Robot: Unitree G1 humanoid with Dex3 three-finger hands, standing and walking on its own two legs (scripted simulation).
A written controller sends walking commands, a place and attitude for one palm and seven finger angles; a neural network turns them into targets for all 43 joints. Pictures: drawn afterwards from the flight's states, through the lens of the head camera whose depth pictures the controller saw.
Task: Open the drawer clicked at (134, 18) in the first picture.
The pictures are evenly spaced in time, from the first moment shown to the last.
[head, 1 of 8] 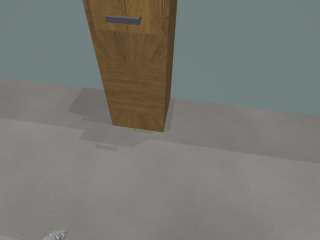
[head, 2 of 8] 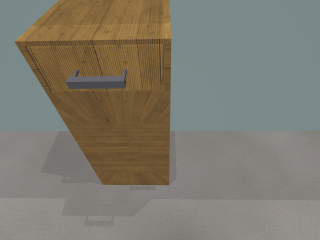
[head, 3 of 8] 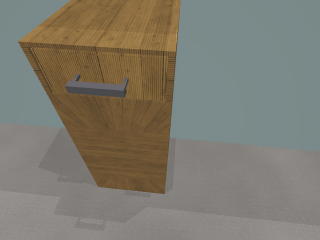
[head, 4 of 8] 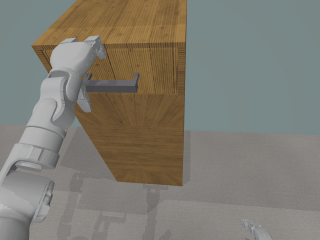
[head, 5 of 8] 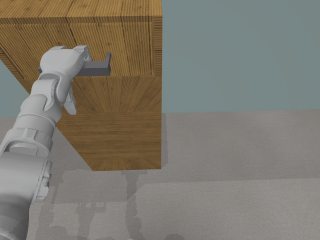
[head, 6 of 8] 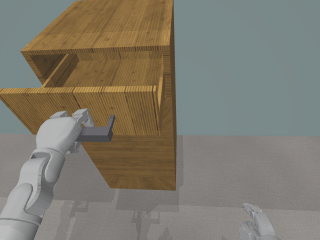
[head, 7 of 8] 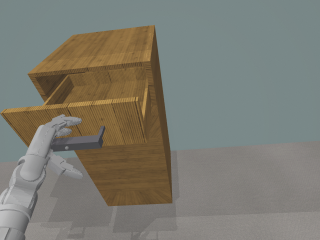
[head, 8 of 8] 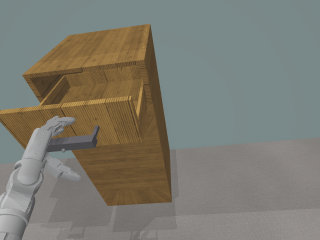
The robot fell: no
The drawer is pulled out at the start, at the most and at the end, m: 0.00 0.20 0.20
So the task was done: yes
